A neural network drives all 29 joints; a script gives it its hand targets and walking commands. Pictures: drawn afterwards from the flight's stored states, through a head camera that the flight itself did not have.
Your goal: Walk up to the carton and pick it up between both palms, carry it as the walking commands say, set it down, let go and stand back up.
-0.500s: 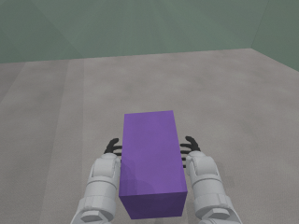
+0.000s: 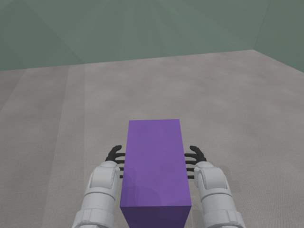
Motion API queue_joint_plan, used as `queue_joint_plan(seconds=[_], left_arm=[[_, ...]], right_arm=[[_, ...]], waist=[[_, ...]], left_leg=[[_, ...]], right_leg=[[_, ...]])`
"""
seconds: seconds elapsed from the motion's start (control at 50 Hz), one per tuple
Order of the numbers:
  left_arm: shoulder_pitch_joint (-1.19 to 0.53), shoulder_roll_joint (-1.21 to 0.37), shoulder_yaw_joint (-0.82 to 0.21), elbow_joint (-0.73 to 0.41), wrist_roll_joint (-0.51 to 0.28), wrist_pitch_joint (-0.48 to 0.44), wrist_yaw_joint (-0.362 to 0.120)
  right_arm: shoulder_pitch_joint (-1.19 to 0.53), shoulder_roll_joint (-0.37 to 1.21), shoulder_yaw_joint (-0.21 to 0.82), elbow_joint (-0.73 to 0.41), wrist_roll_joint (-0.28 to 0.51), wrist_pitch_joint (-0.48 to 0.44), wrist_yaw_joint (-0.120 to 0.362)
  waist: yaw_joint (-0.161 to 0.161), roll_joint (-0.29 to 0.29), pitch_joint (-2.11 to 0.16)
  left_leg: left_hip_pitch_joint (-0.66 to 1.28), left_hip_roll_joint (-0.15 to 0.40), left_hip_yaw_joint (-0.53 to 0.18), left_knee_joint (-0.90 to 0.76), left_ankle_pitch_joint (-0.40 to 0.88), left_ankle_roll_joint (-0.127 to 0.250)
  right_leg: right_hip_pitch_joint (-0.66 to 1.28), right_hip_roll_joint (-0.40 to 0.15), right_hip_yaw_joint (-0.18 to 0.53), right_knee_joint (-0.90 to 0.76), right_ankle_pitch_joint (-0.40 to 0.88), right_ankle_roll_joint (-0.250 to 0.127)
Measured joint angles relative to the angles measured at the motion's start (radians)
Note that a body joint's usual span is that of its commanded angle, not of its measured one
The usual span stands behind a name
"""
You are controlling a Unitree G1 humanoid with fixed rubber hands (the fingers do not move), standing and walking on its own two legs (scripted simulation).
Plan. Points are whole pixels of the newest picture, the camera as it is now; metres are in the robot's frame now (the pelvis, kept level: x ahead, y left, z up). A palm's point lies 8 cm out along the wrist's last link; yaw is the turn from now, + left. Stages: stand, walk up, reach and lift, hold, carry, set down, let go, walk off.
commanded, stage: hold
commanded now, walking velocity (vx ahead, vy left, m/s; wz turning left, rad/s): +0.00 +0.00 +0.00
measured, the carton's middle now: (155, 173) +0.32 +0.00 -0.03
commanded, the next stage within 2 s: carry in 0.38 s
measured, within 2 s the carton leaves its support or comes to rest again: neither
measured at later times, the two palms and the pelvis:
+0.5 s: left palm (113, 160) +0.30 +0.12 +0.06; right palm (200, 162) +0.30 -0.13 +0.06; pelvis +0.00 +0.00 +0.00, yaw -3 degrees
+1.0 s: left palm (182, 114) +0.50 -0.10 +0.08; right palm (257, 140) +0.37 -0.31 +0.08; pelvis +0.19 -0.07 +0.00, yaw -28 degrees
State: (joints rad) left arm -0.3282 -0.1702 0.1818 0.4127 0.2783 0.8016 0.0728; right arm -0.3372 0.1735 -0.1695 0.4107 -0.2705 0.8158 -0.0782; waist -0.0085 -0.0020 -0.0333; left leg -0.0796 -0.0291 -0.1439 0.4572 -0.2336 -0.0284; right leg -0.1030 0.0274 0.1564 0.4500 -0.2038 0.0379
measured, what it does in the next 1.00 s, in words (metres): walks ahead, turning right: left foot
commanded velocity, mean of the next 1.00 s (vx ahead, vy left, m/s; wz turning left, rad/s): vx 0.66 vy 0.00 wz -0.66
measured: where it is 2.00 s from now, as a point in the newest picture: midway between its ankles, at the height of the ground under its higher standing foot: (236, 183)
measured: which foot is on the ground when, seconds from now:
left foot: down 0.00-0.64, up 0.66-0.84, down 0.86-1.00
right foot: down 0.00-0.86, up 0.88-1.00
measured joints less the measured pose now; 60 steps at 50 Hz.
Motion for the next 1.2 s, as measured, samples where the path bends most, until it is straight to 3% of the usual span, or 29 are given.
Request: queue_joint_plan(seconds=[0.12,0.2,0.28,0.42,0.46,0.5,0.54,0.62,0.68,0.76,0.82,0.86,0.88,0.92,0.98,1.02,1.06,1.1,1.12,1.16,1.2], left_arm=[[-0.032,-0.01,0.021,0.006,0.012,0.0,0.014],[-0.058,-0.019,0.02,0.029,-0.002,-0.014,0.083],[-0.075,-0.026,0.064,0.065,0.009,-0.033,0.075],[-0.074,-0.025,0.053,0.093,0.022,-0.035,0.074],[-0.072,-0.024,0.051,0.069,0.023,-0.019,0.068],[-0.069,-0.019,0.046,0.016,0.014,0.002,0.068],[-0.063,-0.008,0.031,-0.058,-0.007,0.03,0.064],[-0.062,0.006,-0.011,-0.204,-0.074,0.121,0.093],[-0.058,-0.027,-0.042,-0.305,-0.113,0.135,0.135],[-0.017,-0.006,-0.102,-0.408,-0.153,0.199,0.154],[0.015,0.003,-0.12,-0.499,-0.181,0.25,0.162],[0.022,0.005,-0.126,-0.56,-0.188,0.281,0.171],[0.031,0.008,-0.125,-0.588,-0.192,0.289,0.175],[0.071,0.018,-0.128,-0.618,-0.204,0.295,0.179],[0.113,0.027,-0.147,-0.628,-0.223,0.335,0.185],[0.108,0.026,-0.155,-0.643,-0.229,0.358,0.189],[0.086,0.021,-0.158,-0.656,-0.231,0.368,0.191],[0.062,0.015,-0.17,-0.657,-0.23,0.373,0.203],[0.052,0.012,-0.189,-0.641,-0.227,0.37,0.208],[0.058,0.014,-0.227,-0.598,-0.223,0.37,0.217],[0.088,0.021,-0.242,-0.578,-0.219,0.392,0.225]], right_arm=[[-0.032,0.011,-0.014,0.023,-0.007,-0.015,-0.033],[-0.057,0.02,-0.01,0.044,0.006,-0.027,-0.098],[-0.091,0.033,-0.052,0.083,-0.015,-0.036,-0.095],[-0.091,0.033,-0.07,0.106,-0.033,-0.04,-0.079],[-0.089,0.032,-0.058,0.093,-0.038,-0.031,-0.07],[-0.092,0.034,-0.031,0.057,-0.025,-0.016,-0.078],[-0.091,0.035,0.012,-0.01,-0.001,0.013,-0.108],[-0.073,0.027,0.051,-0.157,0.035,0.084,-0.113],[-0.036,0.012,0.037,-0.318,0.08,0.121,-0.114],[0.016,-0.004,0.078,-0.44,0.146,0.19,-0.154],[0.041,-0.012,0.111,-0.527,0.185,0.244,-0.186],[0.05,-0.014,0.125,-0.574,0.204,0.261,-0.198],[0.056,-0.014,0.136,-0.583,0.215,0.26,-0.203],[0.079,-0.02,0.162,-0.588,0.234,0.273,-0.208],[0.121,-0.029,0.186,-0.613,0.242,0.322,-0.216],[0.141,-0.033,0.191,-0.652,0.246,0.344,-0.222],[0.144,-0.033,0.186,-0.687,0.248,0.352,-0.233],[0.147,-0.034,0.172,-0.705,0.247,0.355,-0.233],[0.151,-0.035,0.154,-0.708,0.243,0.355,-0.23],[0.169,-0.037,0.129,-0.672,0.234,0.355,-0.219],[0.179,-0.039,0.125,-0.63,0.248,0.379,-0.201]], waist=[[0.004,0.003,0.032],[0.009,-0.004,0.03],[0.004,-0.012,0.002],[-0.002,-0.012,-0.058],[0.009,-0.01,-0.083],[0.023,-0.007,-0.088],[0.035,0.003,-0.075],[0.053,0.003,-0.067],[0.048,0.031,-0.055],[0.04,-0.01,-0.059],[0.02,-0.028,-0.068],[-0.002,-0.036,-0.069],[-0.014,-0.052,-0.075],[-0.021,-0.057,-0.099],[-0.035,0.036,-0.137],[-0.038,0.066,-0.139],[-0.037,0.071,-0.121],[-0.024,0.04,-0.108],[-0.015,0.042,-0.109],[0.009,0.029,-0.142],[0.03,0.005,-0.176]], left_leg=[[-0.034,-0.004,-0.007,0.024,0.005,-0.004],[-0.059,-0.005,-0.008,0.039,0.005,-0.006],[-0.075,-0.008,-0.006,0.052,-0.002,-0.005],[-0.065,-0.007,0.01,0.049,-0.017,0.002],[-0.102,0.002,0.039,0.073,-0.057,0.006],[-0.131,0.015,0.074,0.069,-0.054,0.006],[-0.15,0.039,0.103,0.054,-0.023,0.002],[-0.182,0.077,0.15,0.051,-0.053,-0.013],[-0.271,0.102,0.152,0.231,-0.172,-0.015],[-0.332,0.024,0.147,0.272,-0.225,-0.02],[-0.328,0.016,0.163,0.157,-0.15,-0.028],[-0.26,0.025,0.182,-0.012,-0.067,-0.021],[-0.233,0.023,0.202,-0.05,-0.013,-0.009],[-0.19,0.04,0.251,-0.048,-0.049,0.005],[-0.097,0.127,0.285,-0.071,-0.138,-0.011],[-0.024,0.171,0.314,-0.091,-0.176,-0.041],[0.027,0.214,0.336,-0.031,-0.234,-0.061],[0.01,0.257,0.343,0.201,-0.24,-0.076],[-0.039,0.281,0.295,0.378,-0.181,-0.071],[-0.172,0.234,0.16,0.67,-0.25,-0.076],[-0.298,0.172,0.103,0.771,-0.275,-0.082]], right_leg=[[-0.033,0.0,-0.008,0.027,0.001,0.0],[-0.057,0.001,-0.01,0.042,0.0,0.001],[-0.073,0.0,-0.009,0.055,-0.007,0.002],[-0.069,-0.007,-0.005,0.054,-0.021,-0.001],[-0.126,-0.014,-0.013,0.113,-0.119,-0.011],[-0.199,-0.018,-0.028,0.195,-0.215,-0.03],[-0.255,-0.022,-0.092,0.261,-0.193,-0.036],[-0.234,-0.018,-0.177,0.129,-0.115,-0.064],[-0.25,0.017,-0.182,0.114,-0.064,-0.094],[-0.238,0.015,-0.093,0.036,-0.057,-0.095],[-0.232,0.03,-0.025,0.013,-0.064,-0.093],[-0.244,0.051,0.004,0.085,-0.12,-0.096],[-0.267,0.047,-0.007,0.158,-0.163,-0.097],[-0.332,0.045,-0.085,0.327,-0.265,-0.093],[-0.391,0.045,-0.246,0.39,-0.269,-0.096],[-0.418,0.033,-0.296,0.35,-0.219,-0.1],[-0.4,0.036,-0.337,0.223,-0.165,-0.105],[-0.335,0.053,-0.353,0.115,-0.081,-0.133],[-0.314,0.069,-0.361,0.142,-0.041,-0.147],[-0.28,0.097,-0.338,0.188,-0.132,-0.157],[-0.225,0.107,-0.281,0.14,-0.155,-0.161]])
